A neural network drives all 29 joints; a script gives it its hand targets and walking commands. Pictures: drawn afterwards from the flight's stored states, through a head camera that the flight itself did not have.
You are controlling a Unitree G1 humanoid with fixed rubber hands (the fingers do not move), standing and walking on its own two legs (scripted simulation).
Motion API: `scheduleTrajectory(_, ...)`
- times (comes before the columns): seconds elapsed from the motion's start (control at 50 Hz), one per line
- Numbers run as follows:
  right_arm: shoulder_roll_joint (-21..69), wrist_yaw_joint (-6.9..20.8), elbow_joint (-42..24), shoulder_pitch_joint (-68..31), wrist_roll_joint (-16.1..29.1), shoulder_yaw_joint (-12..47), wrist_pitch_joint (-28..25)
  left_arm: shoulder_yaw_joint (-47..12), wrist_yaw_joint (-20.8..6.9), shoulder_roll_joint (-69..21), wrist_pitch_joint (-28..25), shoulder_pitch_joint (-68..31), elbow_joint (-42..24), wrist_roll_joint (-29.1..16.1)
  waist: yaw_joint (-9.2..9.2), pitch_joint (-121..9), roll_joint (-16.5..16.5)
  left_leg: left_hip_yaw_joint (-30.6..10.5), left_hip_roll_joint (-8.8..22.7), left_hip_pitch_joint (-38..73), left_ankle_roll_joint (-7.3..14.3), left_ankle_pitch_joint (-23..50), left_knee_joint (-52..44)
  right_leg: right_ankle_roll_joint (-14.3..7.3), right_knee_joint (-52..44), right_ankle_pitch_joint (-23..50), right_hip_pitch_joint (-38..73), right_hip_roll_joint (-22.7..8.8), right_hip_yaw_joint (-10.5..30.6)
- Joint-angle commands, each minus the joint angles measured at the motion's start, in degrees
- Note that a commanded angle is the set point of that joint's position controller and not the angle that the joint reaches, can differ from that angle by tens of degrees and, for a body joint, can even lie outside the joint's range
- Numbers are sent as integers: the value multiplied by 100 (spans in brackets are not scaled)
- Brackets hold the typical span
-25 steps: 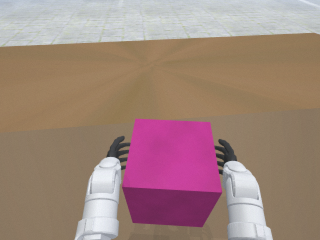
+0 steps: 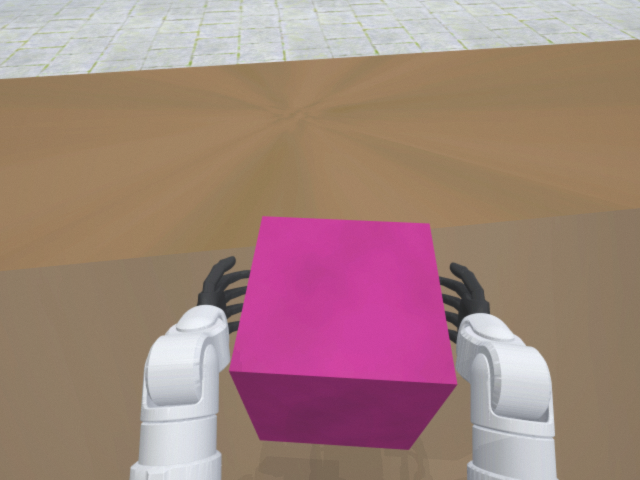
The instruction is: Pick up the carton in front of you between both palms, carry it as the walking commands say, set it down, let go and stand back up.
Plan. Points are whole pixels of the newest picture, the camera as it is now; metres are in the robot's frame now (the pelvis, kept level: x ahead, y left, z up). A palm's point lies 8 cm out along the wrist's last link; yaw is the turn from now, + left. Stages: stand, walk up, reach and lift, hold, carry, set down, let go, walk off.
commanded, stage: carry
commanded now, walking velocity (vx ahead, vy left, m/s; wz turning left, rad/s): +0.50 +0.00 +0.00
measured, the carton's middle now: (339, 338) +0.29 +0.00 +0.01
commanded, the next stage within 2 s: none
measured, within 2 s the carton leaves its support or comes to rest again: neither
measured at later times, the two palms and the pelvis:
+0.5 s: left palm (215, 186) +0.55 +0.21 +0.06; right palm (391, 185) +0.55 -0.09 +0.07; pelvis +0.28 +0.06 -0.01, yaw -1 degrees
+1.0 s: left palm (249, 99) +0.86 +0.20 +0.06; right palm (379, 95) +0.89 -0.10 +0.06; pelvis +0.61 +0.03 +0.00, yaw +5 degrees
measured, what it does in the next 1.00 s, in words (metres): walks ahead: right foot, then left foot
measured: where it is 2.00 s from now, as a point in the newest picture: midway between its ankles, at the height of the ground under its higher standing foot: (308, 245)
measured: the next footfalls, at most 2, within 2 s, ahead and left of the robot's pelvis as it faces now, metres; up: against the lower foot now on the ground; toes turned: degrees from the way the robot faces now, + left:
right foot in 0.02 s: +0.08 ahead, -0.10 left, +0.00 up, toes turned -8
left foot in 0.38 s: +0.36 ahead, +0.14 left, +0.00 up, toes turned +13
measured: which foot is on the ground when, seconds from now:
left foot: down 0.00-0.02, up 0.04-0.36, down 0.38-0.88, up 0.90-1.00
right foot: up 0.00-0.00, down 0.02-0.40, up 0.42-0.84, down 0.86-1.00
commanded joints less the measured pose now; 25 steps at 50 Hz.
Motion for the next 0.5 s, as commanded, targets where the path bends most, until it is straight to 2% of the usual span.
scheduleTrajectory(0.0, 4927, 1513, -717, -2432, 2362, 4132, 219, -4185, -1274, -5147, 266, -2289, -634, -2097, 96, -1481, -58, 216, 481, -1106, 319, 824, 886, -156, -962, 488, 2879, -490, 414)
scheduleTrajectory(0.02, 4878, 1565, -882, -2498, 2432, 4160, 326, -4079, -1251, -4948, 316, -1998, -640, -1899, 243, -1578, -1487, 740, 59, -2542, 18, -165, 2384, -674, -1419, -317, 3750, -1889, 2544)
scheduleTrajectory(0.04, 4853, 1605, -998, -2734, 2521, 4164, 438, -3993, -1230, -5090, 369, -2020, -542, -1813, 255, -1162, -1857, 557, -195, -3663, 61, -1083, 3045, -1283, -1671, 145, 3858, -2561, 3785)
scheduleTrajectory(0.06, 4881, 1639, -1050, -2867, 2611, 4207, 496, -4001, -1223, -5205, 424, -2153, -734, -1847, 226, -915, -1264, 198, 175, -3910, 187, -1182, 3570, -1468, -1566, 575, 3600, -2690, 3720)
scheduleTrajectory(0.08, 4862, 1662, -1085, -2989, 2679, 4214, 520, -4039, -1216, -5238, 475, -2364, -918, -1937, 213, -799, -792, 140, 323, -3914, 223, -1024, 3738, -1377, -1535, 1001, 3335, -2507, 3225)
scheduleTrajectory(0.1, 4930, 1662, -1060, -3031, 2735, 4212, 545, -4082, -1207, -5224, 521, -2571, -1048, -2021, 196, -856, -557, 115, 407, -3770, 212, -729, 3456, -1207, -1658, 780, 3160, -2350, 2787)
scheduleTrajectory(0.14, 4968, 1602, -1017, -3005, 2728, 4150, 572, -4158, -1226, -5192, 613, -2775, -1198, -2214, 199, -798, -659, 374, 300, -3383, 125, -110, 2741, -891, -1849, 1082, 2878, -1925, 1871)
scheduleTrajectory(0.18, 4957, 1510, -926, -2813, 2600, 4071, 605, -4189, -1281, -5136, 691, -2744, -1137, -2359, 186, -797, -863, 587, 154, -3069, 60, 336, 2135, -783, -1784, 1509, 2772, -1667, 1285)
scheduleTrajectory(0.22, 4916, 1430, -842, -2647, 2446, 3987, 642, -4182, -1338, -5069, 751, -2665, -1035, -2429, 183, -688, -1007, 807, 32, -2733, 36, 687, 1463, -726, -1700, 1831, 2586, -1499, 837)
scheduleTrajectory(0.28, 4870, 1378, -817, -2619, 2326, 3909, 692, -4145, -1386, -4988, 805, -2625, -933, -2428, 182, -506, -1268, 1127, -120, -1930, 137, 1234, 751, -522, -1518, 2224, 2191, -1419, 459)
scheduleTrajectory(0.32, 4890, 1385, -789, -2622, 2305, 3873, 710, -4152, -1395, -4965, 827, -2710, -954, -2416, 78, -594, -1152, 1424, -310, -840, 224, 1453, 382, -339, -843, 2672, 1778, -1317, 81)
scheduleTrajectory(0.34, 4879, 1394, -722, -2560, 2301, 3840, 712, -4161, -1397, -4966, 842, -2737, -975, -2392, 10, -837, -900, 1622, -499, 81, 265, 1210, 269, -217, -24, 2952, 1436, -1090, -231)
scheduleTrajectory(0.36, 4854, 1407, -673, -2516, 2289, 3809, 713, -4150, -1402, -4912, 857, -2733, -979, -2361, -87, -1197, -566, 1191, -166, 1182, 298, 896, 318, -67, 1063, 2359, 777, -907, -352)
scheduleTrajectory(0.38, 4818, 1415, -589, -2397, 2223, 3758, 710, -4155, -1410, -4849, 889, -2837, -1035, -2364, -196, -1492, 656, -1322, 1343, 1822, 704, -434, -557, 198, 2745, 972, -268, -460, -415)
scheduleTrajectory(0.4, 4866, 1425, -506, -2504, 2198, 3731, 668, -4215, -1418, -4959, 912, -2961, -1043, -2401, -146, -1536, 1595, -3251, 2188, 2434, 1372, -131, -1269, 220, 3947, -879, -1647, 127, 186)
scheduleTrajectory(0.42, 5060, 1444, -601, -2520, 2288, 3809, 654, -4222, -1430, -5083, 864, -2916, -953, -2364, -77, -1493, 1028, -2900, 2226, 2311, 1400, 372, -1110, 2, 4535, -881, -1967, -368, 781)
scheduleTrajectory(0.44, 5283, 1466, -712, -2612, 2350, 3883, 599, -4210, -1449, -5219, 799, -2929, -995, -2348, -101, -1426, 675, -2365, 1968, 1967, 1297, 995, -987, -116, 4622, -677, -1990, -552, 841)
scheduleTrajectory(0.46, 5472, 1497, -835, -2754, 2405, 3964, 540, -4238, -1450, -5383, 725, -2920, -1000, -2326, -69, -1347, 130, -1809, 1849, 1648, 1111, 1327, -986, -163, 4345, -305, -1914, -760, 903)
scheduleTrajectory(0.48, 5621, 1530, -923, -2837, 2464, 4050, 478, -4271, -1436, -5471, 647, -2856, -1046, -2284, -34, -1304, 17, -1368, 1709, 1380, 954, 1653, -1056, -151, 3939, -11, -1763, -856, 898)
